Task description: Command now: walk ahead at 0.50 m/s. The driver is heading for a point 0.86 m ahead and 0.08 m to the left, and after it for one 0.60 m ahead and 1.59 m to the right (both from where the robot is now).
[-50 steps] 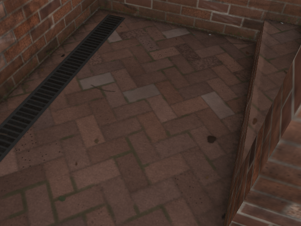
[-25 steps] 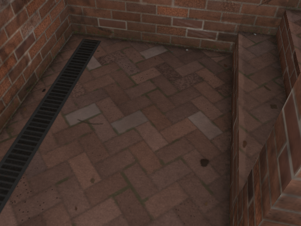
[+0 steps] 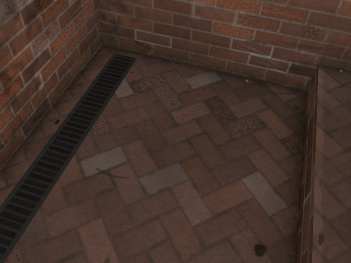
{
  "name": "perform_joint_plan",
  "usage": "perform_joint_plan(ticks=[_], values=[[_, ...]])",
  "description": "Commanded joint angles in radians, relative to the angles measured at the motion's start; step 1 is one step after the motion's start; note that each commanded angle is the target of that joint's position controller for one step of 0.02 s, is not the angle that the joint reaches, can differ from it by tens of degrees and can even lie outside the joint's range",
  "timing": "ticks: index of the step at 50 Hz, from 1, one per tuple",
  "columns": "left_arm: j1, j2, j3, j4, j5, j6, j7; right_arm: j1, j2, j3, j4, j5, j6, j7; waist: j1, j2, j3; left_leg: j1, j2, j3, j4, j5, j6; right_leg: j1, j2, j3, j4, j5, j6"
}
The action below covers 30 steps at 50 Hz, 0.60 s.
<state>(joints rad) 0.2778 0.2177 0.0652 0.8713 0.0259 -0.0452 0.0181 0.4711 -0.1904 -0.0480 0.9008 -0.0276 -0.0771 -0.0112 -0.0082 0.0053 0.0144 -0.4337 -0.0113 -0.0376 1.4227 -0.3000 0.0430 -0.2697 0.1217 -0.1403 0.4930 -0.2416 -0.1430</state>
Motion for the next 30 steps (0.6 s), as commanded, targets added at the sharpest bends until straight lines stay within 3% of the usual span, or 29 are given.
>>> perform_joint_plan(ticks=[1,2,3,4,5,6,8,10,13,14,15,16,17,18,19,20,21,22,23,24,25,26,30], values=[[0.044,-0.007,-0.020,0.005,-0.006,-0.055,0.001,0.028,-0.023,-0.009,-0.070,-0.030,0.021,0.027,-0.037,0.027,0.077,-0.164,0.091,-0.047,-0.067,0.022,-0.007,-0.021,-0.368,0.386,-0.370,0.202,-0.202],[0.094,0.042,-0.011,0.035,-0.009,-0.066,-0.003,-0.004,-0.028,-0.009,-0.082,-0.036,0.024,0.028,-0.040,0.027,0.097,-0.184,0.107,-0.027,-0.104,0.046,-0.008,-0.041,-0.359,0.352,-0.395,0.264,-0.200],[0.110,0.060,-0.011,0.051,-0.006,-0.072,-0.008,-0.041,-0.032,-0.008,-0.094,-0.033,0.024,0.031,-0.044,0.015,0.100,-0.213,0.125,-0.016,-0.150,0.072,-0.007,-0.027,-0.346,0.317,-0.403,0.322,-0.187],[0.124,0.067,-0.014,0.058,-0.005,-0.073,-0.013,-0.076,-0.034,-0.005,-0.101,-0.029,0.023,0.037,-0.043,-0.003,0.094,-0.240,0.139,-0.001,-0.202,0.107,-0.007,-0.005,-0.325,0.277,-0.402,0.342,-0.166],[0.165,0.048,-0.017,0.064,-0.019,-0.083,-0.009,-0.083,-0.028,0.000,-0.097,-0.029,0.026,0.049,-0.042,-0.024,0.062,-0.244,0.130,0.015,-0.244,0.168,-0.007,0.028,-0.282,0.222,-0.359,0.499,-0.112],[0.186,0.053,-0.021,0.076,-0.020,-0.085,-0.009,-0.127,-0.029,0.003,-0.109,-0.027,0.024,0.056,-0.031,-0.046,0.051,-0.252,0.131,0.035,-0.310,0.215,-0.010,0.055,-0.256,0.178,-0.335,0.588,-0.083],[0.203,0.053,-0.027,0.082,-0.030,-0.079,-0.013,-0.298,-0.011,0.025,-0.165,-0.017,0.019,0.064,0.007,-0.066,0.054,-0.225,0.119,0.090,-0.520,0.277,-0.022,0.071,-0.224,0.134,-0.331,0.574,-0.046],[0.252,0.077,-0.026,0.085,-0.034,-0.068,-0.012,-0.432,0.000,0.041,-0.202,-0.002,0.017,0.066,0.061,-0.085,0.065,-0.182,0.089,0.130,-0.697,0.313,-0.030,0.118,-0.235,0.141,-0.339,0.540,-0.028],[0.311,0.126,-0.019,0.098,-0.026,-0.052,-0.010,-0.513,-0.032,0.036,-0.222,0.014,0.004,0.069,0.100,-0.112,0.058,-0.143,0.050,0.143,-0.851,0.297,-0.013,0.251,-0.293,0.164,-0.279,0.535,-0.022],[0.324,0.146,-0.006,0.104,-0.021,-0.059,-0.007,-0.495,-0.070,0.018,-0.222,0.007,-0.001,0.054,0.084,-0.114,0.053,-0.110,0.027,0.153,-0.865,0.227,0.000,0.273,-0.299,0.175,-0.231,0.527,-0.013],[0.298,0.165,0.004,0.097,-0.022,-0.061,0.000,-0.461,-0.079,0.007,-0.213,0.016,0.009,0.038,0.051,-0.131,0.058,-0.045,0.015,0.147,-0.894,0.134,0.026,0.273,-0.325,0.187,-0.174,0.604,-0.012],[0.278,0.169,0.006,0.094,-0.027,-0.060,0.004,-0.337,-0.092,-0.004,-0.174,0.002,0.008,0.025,-0.010,-0.116,0.009,0.104,-0.012,0.155,-0.935,0.133,0.052,0.261,-0.318,0.164,-0.046,0.712,-0.003],[0.267,0.152,0.002,0.085,-0.031,-0.062,0.004,-0.151,-0.132,-0.027,-0.111,-0.019,0.001,0.013,-0.091,-0.088,-0.093,0.358,-0.005,0.134,-0.934,0.146,0.088,0.162,-0.281,0.122,0.159,0.677,0.013],[0.246,0.092,-0.023,0.038,-0.036,-0.059,-0.004,0.002,-0.230,-0.056,-0.084,-0.039,-0.011,-0.001,-0.158,-0.004,-0.224,0.648,0.206,-0.116,-0.964,-0.030,0.145,-0.087,-0.218,0.086,0.445,0.377,0.032],[0.330,0.021,-0.034,0.016,-0.055,-0.055,-0.010,0.064,-0.317,-0.081,-0.069,-0.028,-0.007,0.004,-0.134,0.235,-0.369,0.808,0.485,-0.586,-1.099,-0.060,0.266,-0.333,-0.061,0.082,0.780,-0.272,0.071],[0.261,0.110,-0.006,0.023,-0.025,-0.050,-0.006,-0.002,-0.253,-0.073,-0.064,0.009,0.006,0.012,-0.108,0.105,-0.292,0.707,0.414,-0.584,-1.131,-0.054,0.252,-0.387,-0.116,0.203,0.869,-0.193,0.060],[0.198,0.090,-0.007,-0.009,-0.024,-0.058,-0.006,-0.099,-0.172,-0.046,-0.089,0.012,-0.003,0.018,-0.063,0.065,-0.157,0.553,0.384,-0.445,-1.150,0.024,0.240,-0.396,-0.154,0.191,0.835,-0.138,0.048],[0.162,0.072,-0.010,-0.013,-0.018,-0.061,-0.009,-0.155,-0.125,-0.035,-0.089,0.013,-0.010,0.026,-0.035,0.022,-0.094,0.443,0.335,-0.345,-1.186,0.079,0.218,-0.368,-0.188,0.186,0.771,-0.092,0.043],[0.160,0.065,-0.008,-0.015,-0.003,-0.051,-0.012,-0.173,-0.103,-0.028,-0.084,0.018,-0.017,0.026,-0.007,0.036,-0.052,0.367,0.297,-0.277,-1.208,0.123,0.196,-0.336,-0.206,0.183,0.716,-0.080,0.047],[0.135,0.047,-0.014,-0.027,0.010,-0.042,-0.017,-0.193,-0.095,-0.025,-0.074,0.007,-0.018,0.026,0.013,0.035,-0.047,0.313,0.263,-0.218,-1.233,0.140,0.176,-0.289,-0.213,0.198,0.682,-0.040,0.045],[0.139,0.040,-0.014,-0.030,0.012,-0.034,-0.023,-0.179,-0.096,-0.025,-0.064,0.007,-0.024,0.026,0.024,0.051,-0.046,0.297,0.252,-0.192,-1.248,0.184,0.176,-0.276,-0.208,0.191,0.664,-0.022,0.046],[0.155,0.033,-0.014,-0.020,0.009,-0.021,-0.030,-0.156,-0.093,-0.023,-0.058,0.021,-0.032,0.027,0.038,0.046,-0.028,0.283,0.254,-0.159,-1.265,0.272,0.178,-0.283,-0.210,0.173,0.634,-0.043,0.059],[0.004,0.037,-0.019,-0.068,0.011,-0.006,-0.042,-0.085,-0.118,-0.024,-0.019,0.026,-0.038,0.031,0.028,0.077,0.031,0.285,0.216,-0.056,-1.308,0.362,0.168,-0.370,-0.238,0.146,0.460,0.111,0.089]])
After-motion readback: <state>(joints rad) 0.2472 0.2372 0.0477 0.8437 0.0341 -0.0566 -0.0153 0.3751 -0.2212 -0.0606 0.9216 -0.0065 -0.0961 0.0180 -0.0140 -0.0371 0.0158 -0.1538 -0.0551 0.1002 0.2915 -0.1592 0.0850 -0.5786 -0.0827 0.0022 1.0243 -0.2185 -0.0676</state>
